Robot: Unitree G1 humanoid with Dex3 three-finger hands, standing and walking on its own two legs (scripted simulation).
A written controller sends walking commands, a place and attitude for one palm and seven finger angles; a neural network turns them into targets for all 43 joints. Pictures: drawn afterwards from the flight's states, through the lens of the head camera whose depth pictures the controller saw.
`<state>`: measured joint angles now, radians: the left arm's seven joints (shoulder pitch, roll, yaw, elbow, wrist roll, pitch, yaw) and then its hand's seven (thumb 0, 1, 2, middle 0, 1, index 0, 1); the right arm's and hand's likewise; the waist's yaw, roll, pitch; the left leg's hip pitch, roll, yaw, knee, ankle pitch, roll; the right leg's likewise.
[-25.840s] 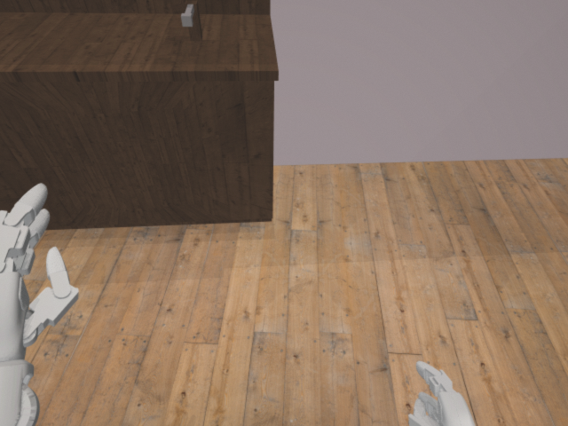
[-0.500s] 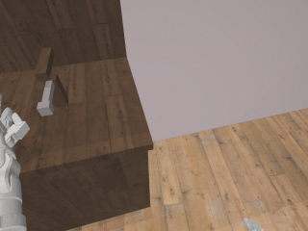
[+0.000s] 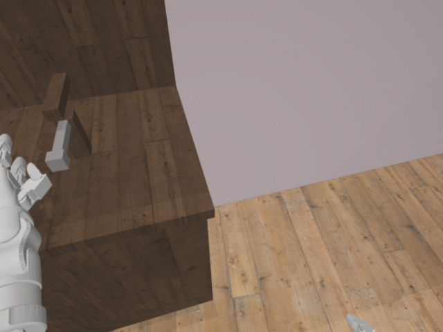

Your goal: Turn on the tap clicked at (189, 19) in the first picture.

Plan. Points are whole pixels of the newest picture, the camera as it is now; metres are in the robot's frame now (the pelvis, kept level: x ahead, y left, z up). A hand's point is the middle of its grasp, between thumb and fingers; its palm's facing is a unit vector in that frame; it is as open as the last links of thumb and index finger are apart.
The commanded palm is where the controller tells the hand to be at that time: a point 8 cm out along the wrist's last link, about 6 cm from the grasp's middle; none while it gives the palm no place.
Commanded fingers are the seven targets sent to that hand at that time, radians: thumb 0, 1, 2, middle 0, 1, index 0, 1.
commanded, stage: push the lever round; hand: left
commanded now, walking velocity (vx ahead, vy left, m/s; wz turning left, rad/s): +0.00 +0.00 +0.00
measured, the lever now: (58, 160) +0.37 +0.32 +0.13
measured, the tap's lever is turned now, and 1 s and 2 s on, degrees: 0 24 48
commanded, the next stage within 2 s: none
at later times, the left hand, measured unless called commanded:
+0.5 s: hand (63, 177) +0.33 +0.30 +0.12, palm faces +0.57 -0.82 -0.05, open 7.7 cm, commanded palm +0.29 +0.32 +0.13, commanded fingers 0.00 0.90 0.90 -0.15 -0.15 -0.15 -0.15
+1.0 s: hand (91, 168) +0.36 +0.26 +0.12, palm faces +0.64 -0.77 -0.04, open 7.8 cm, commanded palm +0.31 +0.29 +0.13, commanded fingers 0.00 0.90 0.90 -0.15 -0.15 -0.15 -0.15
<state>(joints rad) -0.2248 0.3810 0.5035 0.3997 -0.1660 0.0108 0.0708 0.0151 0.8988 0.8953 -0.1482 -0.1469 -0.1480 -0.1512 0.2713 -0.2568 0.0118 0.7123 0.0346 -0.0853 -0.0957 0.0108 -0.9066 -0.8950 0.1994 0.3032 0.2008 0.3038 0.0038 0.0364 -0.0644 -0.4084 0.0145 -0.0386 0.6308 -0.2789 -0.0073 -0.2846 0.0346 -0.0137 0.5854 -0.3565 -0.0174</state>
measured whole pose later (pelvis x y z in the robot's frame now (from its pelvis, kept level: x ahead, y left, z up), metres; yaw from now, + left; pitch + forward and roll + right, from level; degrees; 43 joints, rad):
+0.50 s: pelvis +0.00 -0.01 +0.00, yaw +1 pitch +3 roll -1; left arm -0.25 0.32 0.44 0.38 -0.16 0.02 0.14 0.03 0.93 0.91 -0.15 -0.15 -0.15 -0.15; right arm 0.23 -0.25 0.01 0.72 0.03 -0.08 -0.10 0.01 -0.91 -0.90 0.20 0.30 0.20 0.30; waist 0.02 0.04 -0.06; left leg -0.40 0.02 -0.05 0.63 -0.27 -0.02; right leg -0.28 0.04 -0.02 0.59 -0.36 -0.03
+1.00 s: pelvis +0.00 +0.00 +0.00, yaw +1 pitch +3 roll -1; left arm -0.33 0.19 0.33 0.36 -0.08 0.07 0.39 0.02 0.92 0.91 -0.15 -0.15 -0.15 -0.15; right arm 0.19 -0.23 0.01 0.75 0.00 -0.04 -0.09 0.01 -0.91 -0.89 0.20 0.30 0.20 0.30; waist 0.01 0.04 -0.07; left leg -0.40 0.01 -0.05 0.62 -0.26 -0.01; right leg -0.28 0.03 -0.02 0.59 -0.36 -0.02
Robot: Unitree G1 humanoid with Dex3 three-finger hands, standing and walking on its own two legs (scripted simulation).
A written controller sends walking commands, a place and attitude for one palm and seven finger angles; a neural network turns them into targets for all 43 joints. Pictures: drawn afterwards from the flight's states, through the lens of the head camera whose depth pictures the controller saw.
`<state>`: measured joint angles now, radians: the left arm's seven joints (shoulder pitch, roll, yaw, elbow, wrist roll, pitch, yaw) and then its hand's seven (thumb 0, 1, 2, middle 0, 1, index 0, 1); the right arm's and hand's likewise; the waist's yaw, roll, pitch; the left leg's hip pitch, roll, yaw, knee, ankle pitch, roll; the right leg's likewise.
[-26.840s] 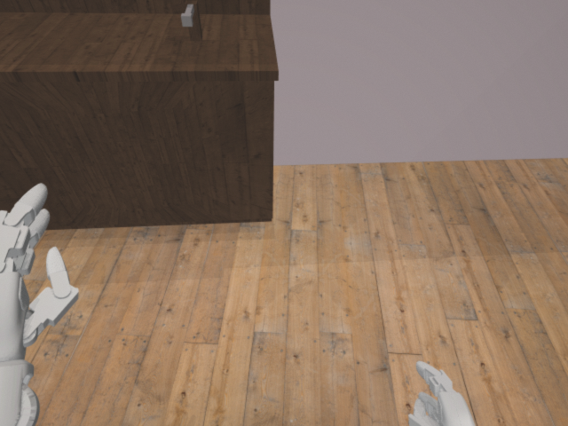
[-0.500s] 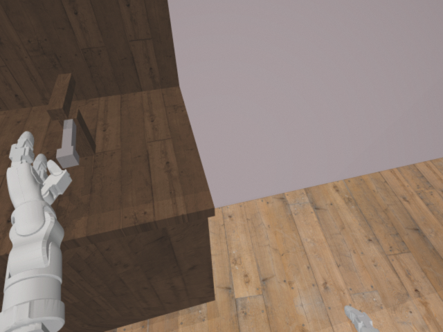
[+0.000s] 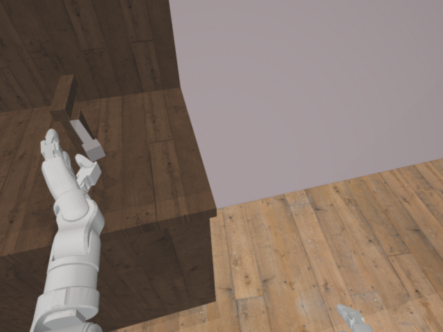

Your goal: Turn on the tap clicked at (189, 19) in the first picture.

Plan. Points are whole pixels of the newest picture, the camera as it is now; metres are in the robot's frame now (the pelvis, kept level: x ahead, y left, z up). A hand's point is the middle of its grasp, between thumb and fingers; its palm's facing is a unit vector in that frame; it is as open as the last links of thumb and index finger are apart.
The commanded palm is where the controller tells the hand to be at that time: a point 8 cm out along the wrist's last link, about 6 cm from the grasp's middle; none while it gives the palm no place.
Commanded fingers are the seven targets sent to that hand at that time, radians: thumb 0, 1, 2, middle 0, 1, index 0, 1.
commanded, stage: push the lever round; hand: left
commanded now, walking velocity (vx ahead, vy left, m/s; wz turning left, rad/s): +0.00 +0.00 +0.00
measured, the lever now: (93, 150) +0.40 +0.28 +0.13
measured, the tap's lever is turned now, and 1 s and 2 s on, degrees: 24 48 77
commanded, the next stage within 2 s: lift the hand up off the lever in 1.74 s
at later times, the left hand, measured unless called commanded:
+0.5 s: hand (111, 160) +0.38 +0.24 +0.12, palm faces +0.72 -0.69 -0.06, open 7.7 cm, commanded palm +0.33 +0.26 +0.13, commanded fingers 0.00 0.90 0.90 -0.15 -0.15 -0.15 -0.15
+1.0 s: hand (131, 151) +0.41 +0.21 +0.12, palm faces +0.78 -0.62 -0.10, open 7.6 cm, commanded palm +0.36 +0.23 +0.13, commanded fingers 0.00 0.90 0.90 -0.15 -0.15 -0.15 -0.15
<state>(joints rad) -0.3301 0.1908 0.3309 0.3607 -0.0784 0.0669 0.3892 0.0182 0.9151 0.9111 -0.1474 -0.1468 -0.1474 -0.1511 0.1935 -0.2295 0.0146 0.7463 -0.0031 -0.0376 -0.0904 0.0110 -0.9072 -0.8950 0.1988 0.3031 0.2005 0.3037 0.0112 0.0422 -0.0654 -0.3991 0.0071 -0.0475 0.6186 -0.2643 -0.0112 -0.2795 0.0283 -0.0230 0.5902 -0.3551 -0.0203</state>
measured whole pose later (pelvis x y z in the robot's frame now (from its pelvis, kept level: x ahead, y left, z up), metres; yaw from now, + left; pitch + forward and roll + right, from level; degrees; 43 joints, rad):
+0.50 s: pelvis +0.00 +0.00 +0.00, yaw +0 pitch +2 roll -1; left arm -0.40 0.10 0.27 0.37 -0.01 0.14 0.60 0.02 0.94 0.91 -0.15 -0.15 -0.15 -0.15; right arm 0.16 -0.22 0.00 0.77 -0.03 0.02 -0.08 0.01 -0.91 -0.90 0.20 0.30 0.20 0.30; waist 0.01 0.03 -0.07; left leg -0.38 0.00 -0.05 0.62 -0.27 -0.01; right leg -0.26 0.02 -0.03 0.59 -0.36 -0.02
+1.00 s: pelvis +0.01 +0.00 +0.00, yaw +0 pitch +4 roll -1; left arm -0.56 0.03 0.28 0.51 0.06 0.18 0.80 0.01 0.94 0.91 -0.15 -0.15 -0.15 -0.15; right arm 0.17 -0.20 -0.02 0.81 -0.06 0.05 -0.04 0.01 -0.91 -0.90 0.20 0.30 0.20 0.30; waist -0.01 0.04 -0.09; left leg -0.44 0.00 -0.06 0.65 -0.29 -0.02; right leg -0.32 0.03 -0.03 0.63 -0.38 -0.02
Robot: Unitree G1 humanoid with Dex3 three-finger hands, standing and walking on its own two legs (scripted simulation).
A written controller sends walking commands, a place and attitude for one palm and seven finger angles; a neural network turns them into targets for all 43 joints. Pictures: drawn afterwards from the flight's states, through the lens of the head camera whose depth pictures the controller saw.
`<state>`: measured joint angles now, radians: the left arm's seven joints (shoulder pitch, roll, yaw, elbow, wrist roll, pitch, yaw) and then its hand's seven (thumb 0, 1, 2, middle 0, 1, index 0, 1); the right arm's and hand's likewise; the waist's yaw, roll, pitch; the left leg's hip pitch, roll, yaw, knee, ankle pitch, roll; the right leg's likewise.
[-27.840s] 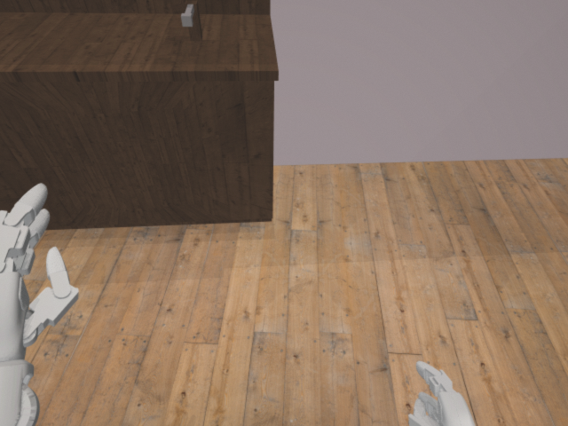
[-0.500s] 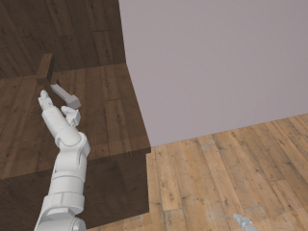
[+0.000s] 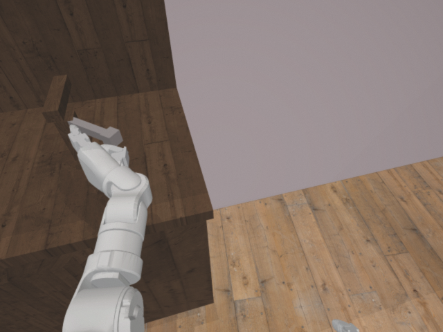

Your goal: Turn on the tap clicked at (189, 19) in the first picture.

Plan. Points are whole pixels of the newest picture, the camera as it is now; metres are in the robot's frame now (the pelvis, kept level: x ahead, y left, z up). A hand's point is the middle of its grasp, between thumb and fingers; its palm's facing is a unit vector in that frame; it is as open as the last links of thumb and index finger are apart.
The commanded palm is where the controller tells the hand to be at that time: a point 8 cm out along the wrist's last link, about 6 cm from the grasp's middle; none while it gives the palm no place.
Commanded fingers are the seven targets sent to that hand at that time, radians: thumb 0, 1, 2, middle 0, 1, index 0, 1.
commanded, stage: push the lever round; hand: left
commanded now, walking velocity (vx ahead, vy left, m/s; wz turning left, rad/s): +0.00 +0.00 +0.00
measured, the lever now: (111, 137) +0.44 +0.24 +0.13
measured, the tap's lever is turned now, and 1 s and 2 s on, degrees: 48 77 78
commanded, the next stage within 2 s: lift the hand up off the lever in 0.74 s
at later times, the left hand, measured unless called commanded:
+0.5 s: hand (140, 140) +0.44 +0.19 +0.12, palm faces +0.82 -0.55 -0.16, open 8.0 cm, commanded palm +0.39 +0.21 +0.13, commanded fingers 0.00 0.90 0.90 -0.15 -0.15 -0.15 -0.15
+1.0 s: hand (140, 136) +0.45 +0.19 +0.13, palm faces +0.82 -0.55 -0.14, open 7.9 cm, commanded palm +0.40 +0.21 +0.14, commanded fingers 0.00 0.90 0.90 -0.15 -0.15 -0.15 -0.15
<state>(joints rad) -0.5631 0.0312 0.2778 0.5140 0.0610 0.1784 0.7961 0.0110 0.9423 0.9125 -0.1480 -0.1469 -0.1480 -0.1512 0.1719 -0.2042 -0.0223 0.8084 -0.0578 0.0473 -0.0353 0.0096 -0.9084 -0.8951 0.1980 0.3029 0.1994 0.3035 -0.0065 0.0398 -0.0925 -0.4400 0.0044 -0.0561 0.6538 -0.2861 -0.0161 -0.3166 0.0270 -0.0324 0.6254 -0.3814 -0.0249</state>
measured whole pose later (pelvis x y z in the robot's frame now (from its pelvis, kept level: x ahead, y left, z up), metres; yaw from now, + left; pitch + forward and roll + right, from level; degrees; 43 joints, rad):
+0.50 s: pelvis +0.00 -0.01 -0.01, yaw +0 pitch +8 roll -1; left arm -0.76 0.03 0.37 0.73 0.13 0.18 0.92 0.01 0.91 0.90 -0.15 -0.15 -0.09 -0.13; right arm 0.21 -0.20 -0.04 0.85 -0.09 0.04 0.00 0.01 -0.91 -0.90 0.20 0.30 0.20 0.30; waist -0.04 0.04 -0.13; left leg -0.53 0.01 -0.07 0.69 -0.30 -0.03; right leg -0.41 0.03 -0.05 0.68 -0.41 -0.04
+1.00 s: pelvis +0.00 -0.02 -0.01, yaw +0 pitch +8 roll -1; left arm -0.79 0.07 0.43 0.77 0.14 0.17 0.89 0.01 0.90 0.90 -0.15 -0.15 -0.13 -0.15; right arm 0.23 -0.22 -0.05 0.84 -0.09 0.03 -0.01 0.01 -0.91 -0.90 0.20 0.30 0.20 0.30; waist -0.07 0.04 -0.13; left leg -0.54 0.02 -0.07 0.69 -0.30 -0.04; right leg -0.42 0.04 -0.04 0.67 -0.40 -0.04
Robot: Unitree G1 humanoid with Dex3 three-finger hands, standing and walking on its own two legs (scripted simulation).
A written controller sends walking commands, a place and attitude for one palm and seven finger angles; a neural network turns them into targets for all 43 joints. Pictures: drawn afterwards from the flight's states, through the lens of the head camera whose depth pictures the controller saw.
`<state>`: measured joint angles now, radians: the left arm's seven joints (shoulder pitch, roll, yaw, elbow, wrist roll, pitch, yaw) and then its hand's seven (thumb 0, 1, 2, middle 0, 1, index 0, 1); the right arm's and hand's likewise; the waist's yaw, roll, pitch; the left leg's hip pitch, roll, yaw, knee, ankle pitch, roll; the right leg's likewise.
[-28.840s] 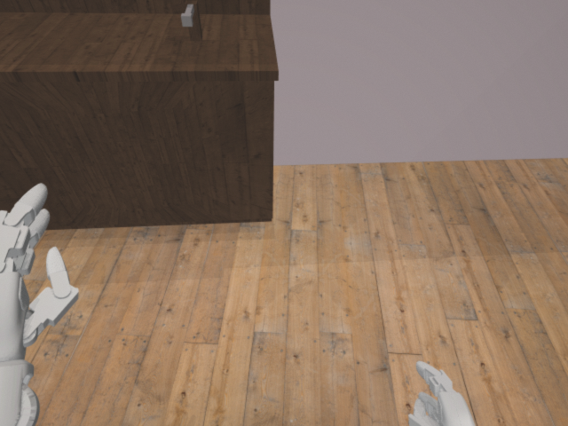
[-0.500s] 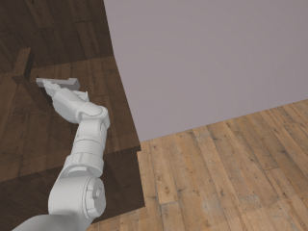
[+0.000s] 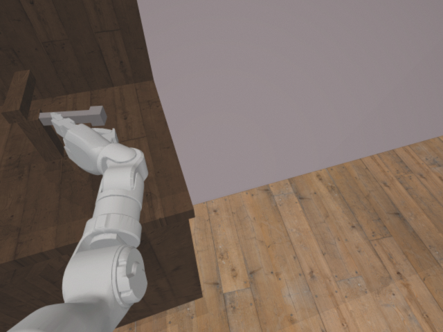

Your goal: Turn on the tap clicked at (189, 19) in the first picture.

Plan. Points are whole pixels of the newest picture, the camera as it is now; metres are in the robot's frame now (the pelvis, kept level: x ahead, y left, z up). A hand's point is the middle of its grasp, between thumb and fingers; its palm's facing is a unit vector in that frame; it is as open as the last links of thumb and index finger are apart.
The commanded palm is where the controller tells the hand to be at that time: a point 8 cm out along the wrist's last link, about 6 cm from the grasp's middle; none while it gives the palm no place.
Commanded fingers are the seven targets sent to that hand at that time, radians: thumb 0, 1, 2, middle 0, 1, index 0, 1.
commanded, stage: lift the hand up off the lever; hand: left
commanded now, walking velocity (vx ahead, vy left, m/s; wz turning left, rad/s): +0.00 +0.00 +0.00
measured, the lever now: (97, 115) +0.50 +0.25 +0.14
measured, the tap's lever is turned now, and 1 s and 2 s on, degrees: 77 78 78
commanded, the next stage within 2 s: none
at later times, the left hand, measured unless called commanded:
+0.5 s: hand (115, 127) +0.44 +0.20 +0.15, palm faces +0.80 -0.59 -0.13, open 7.8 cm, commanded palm +0.39 +0.22 +0.16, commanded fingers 0.00 0.90 0.90 -0.15 -0.15 -0.15 -0.15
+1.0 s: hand (108, 120) +0.44 +0.20 +0.17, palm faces +0.81 -0.57 -0.12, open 7.8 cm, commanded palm +0.38 +0.22 +0.18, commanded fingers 0.00 0.90 0.90 -0.15 -0.15 -0.15 -0.15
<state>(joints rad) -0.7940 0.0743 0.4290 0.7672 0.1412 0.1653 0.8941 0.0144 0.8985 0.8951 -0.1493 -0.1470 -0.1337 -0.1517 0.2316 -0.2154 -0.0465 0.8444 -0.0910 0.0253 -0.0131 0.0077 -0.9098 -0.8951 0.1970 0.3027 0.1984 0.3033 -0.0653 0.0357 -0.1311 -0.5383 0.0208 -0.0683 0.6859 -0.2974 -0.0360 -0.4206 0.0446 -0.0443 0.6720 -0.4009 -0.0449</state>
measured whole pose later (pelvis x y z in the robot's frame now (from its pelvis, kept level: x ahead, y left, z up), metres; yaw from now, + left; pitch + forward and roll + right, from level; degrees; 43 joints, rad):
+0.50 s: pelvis +0.00 +0.01 +0.00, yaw +0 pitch +7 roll -1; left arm -0.80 0.03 0.36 0.70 0.12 0.23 0.91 0.01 0.90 0.90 -0.15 -0.15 -0.15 -0.15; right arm 0.21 -0.20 -0.04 0.85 -0.09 0.00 0.00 0.01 -0.91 -0.90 0.20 0.30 0.20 0.30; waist -0.04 0.04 -0.13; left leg -0.50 0.02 -0.06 0.66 -0.28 -0.02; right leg -0.38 0.04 -0.03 0.63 -0.38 -0.03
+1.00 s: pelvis +0.00 +0.00 +0.01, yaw +0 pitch +6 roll +0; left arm -0.79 0.04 0.36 0.64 0.10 0.30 0.88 0.01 0.90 0.90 -0.15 -0.15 -0.15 -0.15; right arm 0.18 -0.21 -0.04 0.86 -0.07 0.00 -0.03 0.01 -0.91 -0.90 0.20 0.30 0.20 0.30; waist -0.02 0.04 -0.12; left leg -0.44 0.02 -0.06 0.60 -0.26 -0.04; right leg -0.33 0.04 -0.04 0.59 -0.37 -0.04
